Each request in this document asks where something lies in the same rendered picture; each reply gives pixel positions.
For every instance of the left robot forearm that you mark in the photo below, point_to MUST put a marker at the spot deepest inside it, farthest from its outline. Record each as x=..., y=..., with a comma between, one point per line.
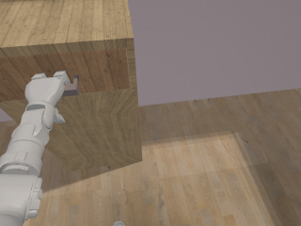
x=24, y=153

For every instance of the drawer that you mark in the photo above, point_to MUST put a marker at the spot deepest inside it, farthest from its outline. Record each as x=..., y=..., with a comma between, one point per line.
x=98, y=70

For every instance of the handle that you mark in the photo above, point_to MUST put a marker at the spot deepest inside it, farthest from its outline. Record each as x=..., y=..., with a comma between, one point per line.
x=72, y=89

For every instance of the left robot hand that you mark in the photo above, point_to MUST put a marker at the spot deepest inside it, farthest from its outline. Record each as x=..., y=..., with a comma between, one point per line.
x=48, y=90

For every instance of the cabinet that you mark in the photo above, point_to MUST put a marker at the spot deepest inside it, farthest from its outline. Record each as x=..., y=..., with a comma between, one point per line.
x=101, y=128

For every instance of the robot left upper arm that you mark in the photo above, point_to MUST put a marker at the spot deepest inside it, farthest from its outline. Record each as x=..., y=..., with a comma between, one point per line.
x=20, y=196

